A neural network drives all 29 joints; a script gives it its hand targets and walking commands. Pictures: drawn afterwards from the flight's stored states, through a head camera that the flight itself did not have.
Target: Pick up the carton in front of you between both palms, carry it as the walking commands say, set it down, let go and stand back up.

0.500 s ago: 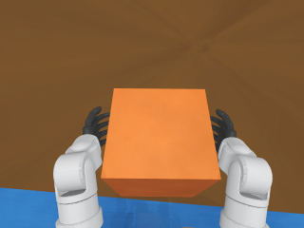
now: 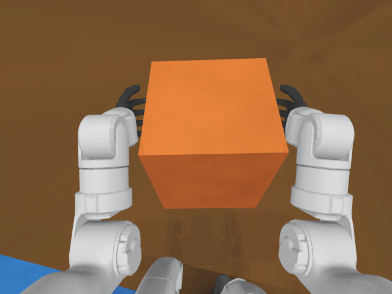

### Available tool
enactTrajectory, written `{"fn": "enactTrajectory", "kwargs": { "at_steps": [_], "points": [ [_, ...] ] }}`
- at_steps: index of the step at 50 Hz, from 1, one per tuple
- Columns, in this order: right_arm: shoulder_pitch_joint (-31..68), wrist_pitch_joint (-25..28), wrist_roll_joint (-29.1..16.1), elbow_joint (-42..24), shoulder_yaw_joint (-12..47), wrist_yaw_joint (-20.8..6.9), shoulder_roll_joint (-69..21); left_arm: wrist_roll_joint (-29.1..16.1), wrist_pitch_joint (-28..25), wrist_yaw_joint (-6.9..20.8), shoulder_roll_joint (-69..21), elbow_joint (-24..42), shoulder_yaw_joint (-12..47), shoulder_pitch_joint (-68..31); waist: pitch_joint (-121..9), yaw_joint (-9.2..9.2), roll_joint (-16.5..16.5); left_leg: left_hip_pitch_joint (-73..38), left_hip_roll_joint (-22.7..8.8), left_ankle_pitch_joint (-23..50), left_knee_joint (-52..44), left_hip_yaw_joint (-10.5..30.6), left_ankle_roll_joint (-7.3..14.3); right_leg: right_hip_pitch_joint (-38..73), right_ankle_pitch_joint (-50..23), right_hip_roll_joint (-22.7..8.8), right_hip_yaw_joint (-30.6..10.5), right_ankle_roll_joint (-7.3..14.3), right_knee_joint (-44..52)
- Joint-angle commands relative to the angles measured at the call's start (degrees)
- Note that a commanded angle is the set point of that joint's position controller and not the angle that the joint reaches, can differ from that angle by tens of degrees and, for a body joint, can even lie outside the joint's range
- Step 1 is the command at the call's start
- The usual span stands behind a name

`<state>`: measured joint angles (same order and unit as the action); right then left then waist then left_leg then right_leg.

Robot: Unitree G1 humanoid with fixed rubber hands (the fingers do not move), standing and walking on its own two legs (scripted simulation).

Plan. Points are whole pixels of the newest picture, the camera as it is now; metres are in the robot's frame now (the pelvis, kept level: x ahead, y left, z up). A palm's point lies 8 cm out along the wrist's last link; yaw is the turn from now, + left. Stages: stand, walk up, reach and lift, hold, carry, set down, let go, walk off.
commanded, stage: carry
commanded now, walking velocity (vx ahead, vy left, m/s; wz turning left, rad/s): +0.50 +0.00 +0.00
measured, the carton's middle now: (209, 142) +0.40 +0.02 +0.04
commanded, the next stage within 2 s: none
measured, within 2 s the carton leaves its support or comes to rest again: neither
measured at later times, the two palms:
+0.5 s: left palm out of the picture +0.76 +0.13 +0.19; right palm out of the picture +0.72 -0.17 +0.19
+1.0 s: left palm out of the picture +1.05 +0.18 +0.24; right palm out of the picture +1.07 -0.12 +0.24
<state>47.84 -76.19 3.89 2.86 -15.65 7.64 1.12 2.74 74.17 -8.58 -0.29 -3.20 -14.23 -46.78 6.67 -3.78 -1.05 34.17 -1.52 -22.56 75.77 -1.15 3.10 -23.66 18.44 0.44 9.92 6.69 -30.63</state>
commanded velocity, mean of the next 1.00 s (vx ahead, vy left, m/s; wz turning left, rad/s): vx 0.50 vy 0.00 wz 0.00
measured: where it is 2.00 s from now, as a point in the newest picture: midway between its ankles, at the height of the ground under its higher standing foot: (213, 74)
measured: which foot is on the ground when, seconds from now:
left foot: up 0.00-0.22, down 0.24-0.64, up 0.66-1.00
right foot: down 0.00-0.24, up 0.26-0.60, down 0.62-1.00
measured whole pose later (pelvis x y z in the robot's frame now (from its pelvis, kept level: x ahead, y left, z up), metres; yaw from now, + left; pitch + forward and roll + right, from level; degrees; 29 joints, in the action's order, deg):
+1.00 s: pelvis +0.68 +0.01 +0.07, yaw +0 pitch +5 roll +1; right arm 47.1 -75.8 5.8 -1.6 -17.3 6.8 -0.7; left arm 1.1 73.8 -8.9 -0.1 -1.7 -15.0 -48.6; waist 0.1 -5.0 1.2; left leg 38.2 -0.5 -18.4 41.4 -5.2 2.8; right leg -9.8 29.6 -0.3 5.2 3.0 -26.6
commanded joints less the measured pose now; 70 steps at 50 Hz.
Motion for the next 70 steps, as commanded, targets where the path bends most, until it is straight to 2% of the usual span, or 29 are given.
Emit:
{"fn": "enactTrajectory", "kwargs": {
  "at_steps": [1, 8, 10, 11, 12, 13, 14, 17, 19, 22, 27, 30, 31, 32, 33, 36, 38, 44, 48, 51, 52, 53, 54, 56, 57, 59, 65, 68, 70],
  "points": [
    [41.63, 3.89, -22.14, -8.8, 35.53, -9.77, -61.92, -28.87, -1.9, 14.13, -64.73, 13.36, 37.47, -47.32, -39.53, -0.55, 6.74, 12.66, -1.41, 0.48, -2.6, 0.54, -0.1, 40.17, -25.31, -16.01, -20.21, 6.25, 5.5],
    [35.45, 5.17, -18.04, -13.94, 38.75, -9.06, -56.15, -26.99, -2.55, 14.25, -59.06, 18.67, 41.46, -41.38, -34.71, -1.46, 8.87, 4.98, 2.34, 7.63, -31.8, -7.15, -0.63, 36.7, -38.82, -10.6, -9.58, 4.58, 4.42],
    [34.23, 4.53, -17.9, -14.68, 39.37, -9.34, -54.25, -26.35, -1.98, 14.32, -57.05, 17.96, 42.11, -38.76, -36.38, 2.36, 10.7, -10.12, 6.97, 7.78, -40.73, -12.04, 0.7, 32.69, -54.68, -10.04, -4.47, 1.86, -3.03],
    [32.63, 4.22, -18.03, -13.85, 39.63, -9.68, -53.64, -26.1, -1.62, 14.39, -56.33, 17.23, 42.37, -38.12, -41.01, 6.77, 8.85, -24.58, 6.98, 13.54, -45.99, -13.24, 1.61, 28.31, -53.93, -9.36, -1.02, -0.35, -12.92],
    [31.34, 3.98, -18.72, -13.58, 39.76, -10.18, -53.51, -25.66, -1.36, 14.5, -55.47, 16.74, 42.51, -38.38, -44.24, 10.22, 4.15, -40.25, 1.04, 13.56, -46.14, -3.62, 2.67, 16.25, -36.96, -8.02, -3.7, -2.15, -22.06],
    [32.04, 4.06, -19.0, -12.55, 39.61, -10.51, -51.9, -25.31, -0.55, 14.7, -56.01, 15.78, 41.91, -36.61, -53.25, 9.36, -14.85, -58.48, -17.22, 19.68, -47.32, 29.27, 13.9, -2.59, -5.66, -0.42, -6.95, -5.0, -38.03],
    [31.01, 3.64, -20.22, -12.11, 40.58, -11.11, -53.45, -23.81, -0.23, 14.47, -54.2, 15.16, 41.24, -37.38, -50.39, 10.74, -17.07, -62.16, -17.84, 27.94, -50.79, 37.33, 17.56, -14.72, 12.45, 4.8, -10.25, -5.25, -50.21],
    [39.25, 2.74, -27.05, -17.3, 44.11, -13.18, -58.76, -20.03, -0.53, 13.2, -53.88, 13.99, 37.78, -36.97, -40.68, 10.66, -1.75, -58.41, -14.08, 44.78, -45.18, 22.94, 12.13, -27.48, 8.37, 0.33, -11.62, -3.59, -52.91],
    [44.22, 2.73, -30.85, -19.67, 45.08, -13.89, -60.48, -17.86, -0.57, 12.18, -52.92, 13.62, 36.27, -36.31, -40.06, 9.49, -1.95, -56.29, -12.89, 39.99, -47.29, 19.24, 9.16, -26.89, 6.45, -0.69, -11.29, -3.28, -47.46],
    [45.75, 2.18, -32.72, -18.71, 44.14, -14.44, -59.79, -14.44, -0.41, 10.84, -50.14, 11.21, 34.47, -34.08, -38.26, 9.18, -3.32, -53.44, -13.54, 38.5, -49.35, 16.31, 9.76, -26.64, 7.41, -1.04, -8.54, -3.97, -39.31],
    [43.2, 0.87, -30.94, -7.37, 40.78, -15.99, -59.72, -12.42, 0.74, 10.94, -49.61, 3.51, 32.71, -33.22, -30.95, 7.73, -7.0, -38.06, -9.59, 35.8, -54.24, 4.93, 7.66, -12.2, -0.42, 0.64, -1.86, -3.61, -13.84],
    [41.19, 0.79, -28.73, -0.24, 38.1, -16.62, -60.79, -14.41, 0.86, 12.22, -52.54, -1.71, 32.6, -34.38, -33.84, 1.85, -7.56, -30.7, -8.35, 55.47, -40.3, -3.43, 3.51, 10.94, -5.42, 6.03, 5.06, -1.66, -4.2],
    [41.2, 0.97, -27.86, 1.29, 37.04, -16.67, -60.78, -15.5, 0.64, 12.78, -53.73, -3.08, 32.43, -34.17, -38.25, -1.38, -4.75, -23.98, -6.46, 46.94, -29.95, -4.86, 1.24, 24.05, -4.84, 3.69, 0.7, -0.54, -2.65],
    [41.98, 0.96, -27.23, 2.04, 36.19, -16.62, -61.9, -16.62, 0.24, 13.33, -54.24, -4.16, 32.15, -34.29, -43.5, -2.24, 9.53, -8.61, -1.28, 24.36, -12.54, -4.02, -1.85, 36.35, 6.89, -13.95, -30.15, 6.21, 3.05],
    [42.44, 0.95, -26.73, 2.02, 35.43, -16.43, -61.96, -18.46, -0.26, 13.75, -56.4, -4.13, 32.68, -35.7, -42.12, -2.39, 19.31, 4.04, 7.32, -5.29, 1.22, -0.59, -2.14, 40.08, -2.02, -19.56, -50.91, 12.81, 12.62],
    [42.54, 2.05, -23.04, 0.12, 32.5, -14.25, -61.52, -26.41, -0.48, 15.3, -64.63, 4.14, 36.66, -46.57, -35.19, -1.23, 2.3, 12.66, 1.44, -2.75, 8.4, 4.15, 0.75, 33.63, -20.61, -16.61, -35.47, 9.58, 4.59],
    [41.25, 2.52, -20.67, -1.76, 30.94, -12.33, -60.22, -30.33, -0.91, 15.66, -67.35, 8.04, 38.56, -50.96, -36.07, 0.4, 2.59, 10.42, -0.16, 0.39, 1.69, 3.79, 0.54, 31.36, -16.31, -14.49, -29.8, 6.02, 6.42],
    [38.44, 3.07, -16.5, -5.86, 31.87, -9.27, -55.26, -31.7, -0.84, 15.51, -64.47, 11.22, 38.56, -49.8, -34.98, -1.12, 6.0, 10.9, -0.54, -0.24, -18.27, -0.85, -1.21, 31.97, -18.95, -14.29, -21.18, 7.79, 8.87],
    [37.09, 1.79, -16.74, -4.96, 33.72, -9.38, -53.41, -28.84, 0.39, 15.18, -60.08, 7.41, 37.44, -44.69, -32.93, -1.28, 9.58, 0.61, 2.45, 4.77, -33.9, -6.53, -0.7, 28.94, -26.85, -12.09, -13.51, 4.52, 7.3],
    [37.05, 0.94, -18.89, -1.42, 34.19, -10.55, -54.07, -26.82, 1.27, 15.33, -58.81, 2.85, 36.19, -42.16, -38.78, 5.56, 7.38, -28.42, 6.68, 9.09, -45.08, -10.83, 1.78, 19.28, -42.92, -9.15, -4.76, -0.34, -10.18],
    [36.68, 0.99, -19.73, -0.5, 34.06, -11.04, -54.55, -26.13, 1.57, 15.49, -58.39, 1.98, 35.64, -42.88, -44.0, 8.61, 1.48, -43.22, -2.91, 1.54, -46.87, 4.79, 5.11, 7.63, -27.92, -7.79, -4.62, -3.22, -21.88],
    [38.07, 1.4, -19.95, 0.17, 33.77, -11.31, -54.39, -25.46, 2.01, 15.73, -59.18, 1.45, 34.53, -42.83, -47.76, 9.43, -16.31, -54.6, -17.04, 5.16, -52.05, 34.33, 14.08, -8.99, -2.23, 0.53, -6.39, -5.41, -36.47],
    [38.68, 1.3, -21.32, 0.01, 34.4, -11.93, -56.48, -24.66, 1.99, 15.63, -59.45, 0.72, 34.23, -44.45, -42.95, 9.63, -15.11, -54.89, -17.21, 16.4, -54.12, 39.15, 16.14, -19.17, 11.74, 3.51, -10.47, -5.3, -47.2],
    [44.97, 1.11, -25.86, -4.12, 36.85, -13.32, -61.91, -22.1, 1.43, 14.78, -59.55, -0.19, 31.88, -42.85, -38.63, 9.39, -1.34, -52.05, -15.82, 32.97, -47.94, 28.66, 13.81, -25.8, 9.09, 0.11, -11.63, -4.07, -52.23],
    [48.41, 1.3, -28.17, -6.51, 38.16, -13.85, -64.23, -20.66, 1.18, 14.16, -59.42, -0.14, 30.62, -42.25, -37.49, 9.04, 0.51, -49.7, -14.35, 33.05, -48.26, 24.49, 11.51, -26.08, 6.95, -1.03, -11.85, -3.67, -49.36],
    [52.16, 1.71, -30.95, -10.03, 39.24, -14.04, -65.74, -18.55, 0.86, 12.86, -58.32, 1.28, 29.53, -41.54, -37.76, 7.59, -1.73, -47.58, -13.29, 26.98, -50.45, 20.4, 8.95, -23.96, 5.53, -1.85, -11.24, -3.53, -43.96],
    [49.77, 1.01, -31.36, -9.56, 38.28, -14.24, -63.2, -15.32, 1.1, 10.4, -53.8, 2.65, 29.91, -38.73, -34.0, 8.16, -5.71, -40.74, -12.05, 24.8, -54.51, 10.12, 9.24, -17.37, 5.02, -1.45, -5.84, -4.16, -20.88],
    [45.99, 0.52, -29.19, -4.39, 37.1, -14.64, -61.63, -15.6, 1.72, 10.95, -53.75, -0.23, 30.87, -37.88, -32.92, 6.33, -8.39, -35.21, -10.25, 33.25, -52.06, 3.32, 6.37, -4.59, 1.81, 2.28, 0.57, -3.67, -8.92],
    [43.28, 0.34, -27.7, -0.73, 36.08, -14.8, -61.25, -16.84, 1.58, 11.8, -54.78, -3.13, 31.14, -37.4, -37.92, 1.57, -5.1, -26.75, -7.62, 46.24, -36.91, -3.69, 2.44, 18.59, -4.05, 5.2, 3.22, -1.65, -1.75]
  ]
}}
